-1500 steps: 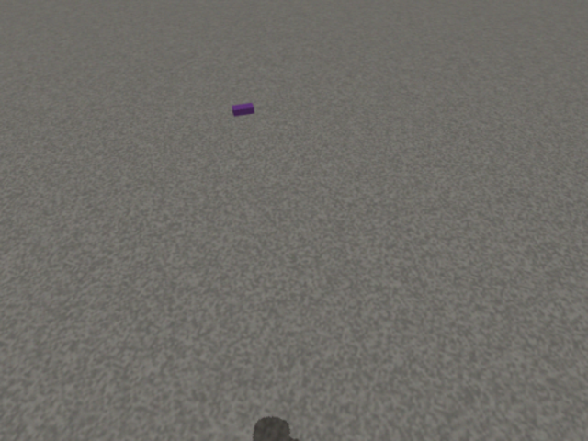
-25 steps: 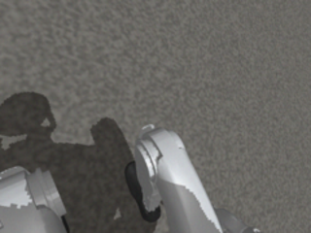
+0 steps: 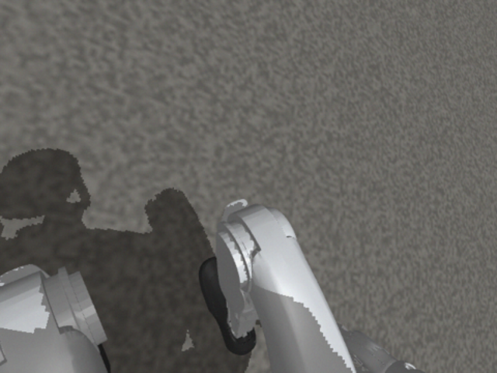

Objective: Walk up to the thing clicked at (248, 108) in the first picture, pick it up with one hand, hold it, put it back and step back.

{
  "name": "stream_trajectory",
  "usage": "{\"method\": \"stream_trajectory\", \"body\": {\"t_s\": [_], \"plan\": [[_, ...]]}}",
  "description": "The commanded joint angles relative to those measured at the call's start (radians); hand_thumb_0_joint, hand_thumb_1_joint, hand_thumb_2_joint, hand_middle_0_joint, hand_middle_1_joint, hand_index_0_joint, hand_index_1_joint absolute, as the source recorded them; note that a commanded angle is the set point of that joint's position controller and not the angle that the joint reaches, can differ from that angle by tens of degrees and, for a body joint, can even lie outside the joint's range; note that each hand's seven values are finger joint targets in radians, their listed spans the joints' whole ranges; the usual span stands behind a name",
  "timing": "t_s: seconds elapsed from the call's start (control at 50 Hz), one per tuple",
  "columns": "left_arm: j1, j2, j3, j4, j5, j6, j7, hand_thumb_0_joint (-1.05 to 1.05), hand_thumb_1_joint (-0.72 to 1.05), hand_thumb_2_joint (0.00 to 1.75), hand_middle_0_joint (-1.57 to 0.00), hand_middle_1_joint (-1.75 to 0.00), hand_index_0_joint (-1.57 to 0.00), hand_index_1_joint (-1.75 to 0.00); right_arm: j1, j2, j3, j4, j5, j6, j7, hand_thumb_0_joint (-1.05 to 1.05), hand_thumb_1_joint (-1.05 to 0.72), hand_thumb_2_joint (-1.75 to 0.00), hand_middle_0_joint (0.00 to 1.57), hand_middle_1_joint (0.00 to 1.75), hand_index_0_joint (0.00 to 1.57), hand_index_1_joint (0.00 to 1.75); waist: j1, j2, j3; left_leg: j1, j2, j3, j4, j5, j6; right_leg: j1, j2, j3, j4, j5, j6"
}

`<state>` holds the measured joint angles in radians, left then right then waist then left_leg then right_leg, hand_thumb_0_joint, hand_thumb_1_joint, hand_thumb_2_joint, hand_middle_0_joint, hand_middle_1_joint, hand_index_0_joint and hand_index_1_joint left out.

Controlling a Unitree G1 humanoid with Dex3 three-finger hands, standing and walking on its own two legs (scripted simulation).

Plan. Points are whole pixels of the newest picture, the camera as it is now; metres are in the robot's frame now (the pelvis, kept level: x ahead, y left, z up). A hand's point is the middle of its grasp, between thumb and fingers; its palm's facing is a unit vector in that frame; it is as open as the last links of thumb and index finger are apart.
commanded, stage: withdraw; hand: left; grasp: from above
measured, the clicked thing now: out of the picture +0.43 +0.32 -0.28
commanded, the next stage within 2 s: home in 0.84 s
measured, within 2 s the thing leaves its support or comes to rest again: neither
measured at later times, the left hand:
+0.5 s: hand out of the picture +0.42 +0.35 -0.08, palm faces -0.43 -0.13 -0.89, open 14.0 cm
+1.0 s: hand out of the picture +0.43 +0.35 -0.16, palm faces -0.38 -0.09 -0.92, open 13.8 cm
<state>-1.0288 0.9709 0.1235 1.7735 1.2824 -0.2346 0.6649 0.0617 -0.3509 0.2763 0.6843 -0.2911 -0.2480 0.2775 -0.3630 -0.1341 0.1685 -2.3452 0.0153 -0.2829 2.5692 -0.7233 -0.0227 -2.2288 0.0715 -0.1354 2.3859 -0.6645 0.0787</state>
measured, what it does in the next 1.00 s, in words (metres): stands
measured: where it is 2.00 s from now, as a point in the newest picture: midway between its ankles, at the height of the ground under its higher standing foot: (172, 358)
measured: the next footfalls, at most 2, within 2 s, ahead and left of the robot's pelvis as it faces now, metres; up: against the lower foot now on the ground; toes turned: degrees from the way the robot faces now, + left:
none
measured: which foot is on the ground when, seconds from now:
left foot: down 0.00-1.00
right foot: down 0.00-1.00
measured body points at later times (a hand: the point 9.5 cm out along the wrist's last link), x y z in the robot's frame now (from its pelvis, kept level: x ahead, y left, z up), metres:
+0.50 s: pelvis -0.01 -0.01 +0.05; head +0.20 +0.07 +0.44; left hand +0.44 +0.35 -0.03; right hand +0.12 -0.26 -0.07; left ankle +0.06 +0.13 -0.27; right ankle +0.12 -0.13 -0.27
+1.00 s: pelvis +0.00 -0.01 +0.01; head +0.23 +0.10 +0.38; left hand +0.45 +0.35 -0.10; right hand +0.05 -0.27 -0.08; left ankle +0.06 +0.13 -0.27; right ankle +0.12 -0.13 -0.26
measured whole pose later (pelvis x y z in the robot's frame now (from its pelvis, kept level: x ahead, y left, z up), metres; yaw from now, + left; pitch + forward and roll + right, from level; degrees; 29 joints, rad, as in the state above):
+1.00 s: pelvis +0.00 -0.01 +0.01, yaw +6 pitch +32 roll -9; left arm -1.00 0.82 0.10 1.47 1.29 -0.22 0.45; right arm 0.19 -0.28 0.14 0.72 -0.18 -0.05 0.13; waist -0.28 -0.04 0.01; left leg -2.37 0.00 -0.17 2.45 -0.65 -0.02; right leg -2.28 0.03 -0.06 2.36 -0.65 0.05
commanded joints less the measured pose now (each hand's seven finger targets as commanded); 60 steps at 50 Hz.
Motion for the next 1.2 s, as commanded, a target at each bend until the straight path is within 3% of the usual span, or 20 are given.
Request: {"method": "stream_trajectory", "body": {"t_s": [0.0,0.08,0.14,0.2,0.24,0.32,0.4,0.48,0.54,0.62,0.7,0.78,0.9,0.92,0.96,0.98,1.0,1.06,1.12,1.18], "plan": [[-0.269,0.243,0.024,-0.182,-0.009,0.001,0.053,0.0,-0.48,0.96,-0.08,-0.99,-0.09,-0.98,0.178,-0.326,-0.102,0.013,0.008,-0.002,-0.013,0.0,-0.9,-0.9,0.2,0.3,0.2,0.3,-0.032,0.557,-0.696,0.518,0.033,0.128,-0.281,0.22,0.015,0.361,0.031,-0.142,-0.188,0.26,-0.093],[-0.254,0.214,0.03,-0.318,-0.021,0.029,0.046,0.0,-0.5,0.97,-0.07,-0.99,-0.08,-0.98,0.174,-0.301,-0.128,0.02,0.018,0.0,0.0,0.0,-0.9,-0.9,0.2,0.3,0.2,0.3,0.0,0.677,-0.804,0.604,0.034,0.137,-0.3,0.268,0.0,0.346,0.028,-0.137,-0.168,0.296,-0.105],[-0.201,0.206,0.069,-0.46,-0.05,0.066,0.017,0.0,-0.51,0.98,-0.07,-0.98,-0.08,-0.98,0.186,-0.287,-0.173,0.024,0.046,0.017,0.012,0.0,-0.9,-0.9,0.2,0.3,0.2,0.3,0.071,0.75,-0.912,0.642,0.026,0.154,-0.324,0.317,-0.006,0.323,0.018,-0.125,-0.16,0.322,-0.112],[-0.131,0.093,0.03,-0.508,-0.077,0.124,-0.042,0.0,-0.5,0.98,-0.08,-0.98,-0.08,-0.97,0.196,-0.267,-0.224,0.034,0.082,0.05,0.022,0.0,-0.9,-0.9,0.2,0.3,0.2,0.3,0.103,0.72,-0.913,0.628,0.019,0.171,-0.358,0.304,-0.001,0.272,0.018,-0.103,-0.187,0.304,-0.118],[-0.12,0.065,0.013,-0.558,-0.099,0.161,-0.094,0.0,-0.51,0.98,-0.07,-0.98,-0.07,-0.98,0.21,-0.257,-0.245,0.038,0.114,0.077,0.022,0.0,-0.89,-0.9,0.2,0.3,0.2,0.3,0.128,0.662,-0.927,0.582,0.01,0.194,-0.376,0.3,0.013,0.296,0.019,-0.078,-0.224,0.302,-0.116],[-0.154,-0.083,-0.088,-0.533,-0.167,0.204,-0.244,0.0,-0.51,1.0,-0.07,-1.0,-0.07,-1.0,0.264,-0.236,-0.284,0.035,0.155,0.13,0.006,0.0,-0.9,-0.9,0.2,0.3,0.2,0.3,0.081,0.459,-0.817,0.479,0.004,0.194,-0.418,0.206,0.04,0.314,0.013,-0.048,-0.308,0.225,-0.11],[-0.201,-0.155,-0.157,-0.539,-0.215,0.178,-0.387,0.0,-0.53,1.02,-0.07,-1.02,-0.07,-1.03,0.287,-0.225,-0.297,0.018,0.18,0.168,-0.033,0.0,-0.9,-0.9,0.2,0.3,0.2,0.3,0.058,0.306,-0.769,0.448,-0.005,0.182,-0.456,0.149,0.053,0.376,0.005,-0.031,-0.359,0.164,-0.108],[-0.238,-0.123,-0.165,-0.538,-0.206,0.125,-0.457,0.0,-0.53,1.03,-0.08,-1.03,-0.07,-1.04,0.277,-0.202,-0.287,-0.008,0.189,0.195,-0.089,0.0,-0.9,-0.9,0.2,0.3,0.2,0.3,0.073,0.243,-0.747,0.409,-0.019,0.209,-0.451,0.104,0.052,0.406,-0.001,-0.001,-0.399,0.079,-0.112],[-0.237,-0.047,-0.133,-0.507,-0.163,0.079,-0.457,0.0,-0.53,1.03,-0.07,-1.02,-0.07,-1.03,0.257,-0.191,-0.268,-0.023,0.185,0.214,-0.131,0.0,-0.89,-0.9,0.2,0.3,0.2,0.3,0.094,0.208,-0.723,0.371,-0.027,0.23,-0.426,0.094,0.051,0.406,-0.007,0.023,-0.414,0.039,-0.116],[-0.266,0.037,-0.078,-0.468,-0.099,0.007,-0.399,0.0,-0.52,1.02,-0.07,-1.02,-0.07,-1.03,0.238,-0.172,-0.231,-0.029,0.168,0.226,-0.157,0.0,-0.89,-0.9,0.2,0.3,0.2,0.3,0.111,0.252,-0.748,0.363,-0.027,0.239,-0.41,0.101,0.051,0.406,-0.007,0.041,-0.388,0.029,-0.114],[-0.318,0.072,-0.067,-0.389,-0.032,-0.034,-0.315,0.0,-0.51,1.0,-0.07,-1.01,-0.07,-1.01,0.232,-0.18,-0.211,-0.028,0.149,0.228,-0.17,0.0,-0.89,-0.89,0.2,0.3,0.2,0.3,0.087,0.338,-0.756,0.396,-0.026,0.232,-0.4,0.088,0.047,0.33,-0.006,0.028,-0.345,0.022,-0.119],[-0.359,0.096,-0.049,-0.333,-0.003,-0.044,-0.229,0.0,-0.5,0.99,-0.07,-1.01,-0.08,-1.0,0.245,-0.193,-0.203,-0.018,0.124,0.217,-0.176,0.0,-0.89,-0.89,0.2,0.3,0.2,0.3,0.069,0.401,-0.773,0.444,-0.019,0.218,-0.399,0.089,0.04,0.294,-0.005,0.006,-0.315,0.033,-0.122],[-0.373,0.128,-0.003,-0.459,0.012,-0.005,-0.159,0.0,-0.5,0.98,-0.08,-1.0,-0.09,-0.99,0.288,-0.206,-0.218,0.01,0.103,0.192,-0.168,0.0,-0.9,-0.89,0.2,0.3,0.2,0.3,0.08,0.581,-0.925,0.605,-0.015,0.223,-0.394,0.195,0.023,0.273,-0.02,-0.037,-0.245,0.178,-0.123],[-0.354,0.125,0.012,-0.499,0.001,0.007,-0.155,0.0,-0.42,0.9,-0.16,-0.92,-0.17,-0.91,0.292,-0.215,-0.232,0.01,0.106,0.189,-0.165,0.0,-0.88,-0.89,0.2,0.3,0.2,0.3,0.089,0.601,-0.962,0.638,-0.016,0.223,-0.402,0.224,0.019,0.262,-0.024,-0.049,-0.233,0.206,-0.121],[-0.324,0.099,0.009,-0.528,-0.034,0.039,-0.159,0.0,-0.26,0.99,-0.26,-0.76,-0.24,-0.76,0.294,-0.21,-0.245,0.015,0.113,0.18,-0.153,0.0,-0.88,-0.89,0.2,0.3,0.2,0.3,0.094,0.609,-1.0,0.68,-0.01,0.221,-0.397,0.267,0.019,0.251,-0.027,-0.054,-0.223,0.248,-0.12],[-0.344,0.132,0.031,-0.589,-0.048,0.049,-0.16,0.0,-0.34,0.91,-0.18,-0.84,-0.17,-0.84,0.302,-0.213,-0.251,0.015,0.119,0.178,-0.15,0.0,-0.89,-0.89,0.2,0.3,0.2,0.3,0.106,0.632,-1.042,0.688,-0.012,0.225,-0.405,0.282,0.02,0.274,-0.027,-0.047,-0.233,0.262,-0.121],[-0.303,0.129,0.041,-0.585,-0.061,0.068,-0.167,0.0,-0.28,0.87,-0.24,-0.76,-0.21,-0.76,0.31,-0.216,-0.265,0.015,0.125,0.177,-0.146,0.0,-0.88,-0.89,0.2,0.3,0.2,0.3,0.118,0.624,-1.044,0.695,-0.011,0.23,-0.416,0.293,0.021,0.287,-0.03,-0.043,-0.246,0.272,-0.12],[-0.215,0.066,0.033,-0.65,-0.136,0.12,-0.215,0.0,-0.11,0.84,-0.22,-0.57,-0.2,-0.59,0.339,-0.204,-0.291,0.02,0.148,0.182,-0.133,0.0,-0.89,-0.9,0.2,0.3,0.2,0.3,0.159,0.614,-1.094,0.728,-0.01,0.231,-0.464,0.328,0.022,0.331,-0.03,-0.038,-0.278,0.29,-0.123],[-0.119,0.024,0.049,-0.721,-0.234,0.168,-0.287,0.0,0.12,0.82,-0.21,-0.47,-0.2,-0.49,0.365,-0.192,-0.33,0.005,0.182,0.198,-0.129,0.0,-0.89,-0.9,0.2,0.3,0.2,0.3,0.201,0.555,-1.119,0.734,-0.015,0.242,-0.517,0.32,0.03,0.402,-0.033,-0.014,-0.339,0.276,-0.121],[0.035,-0.093,0.003,-0.823,-0.346,0.215,-0.392,0.0,0.35,0.82,-0.2,-0.41,-0.19,-0.42,0.357,-0.173,-0.347,-0.009,0.216,0.22,-0.127,0.0,-0.89,-0.9,0.2,0.3,0.2,0.3,0.213,0.458,-1.082,0.749,-0.012,0.229,-0.58,0.332,0.038,0.46,-0.026,-0.006,-0.401,0.279,-0.116]]}}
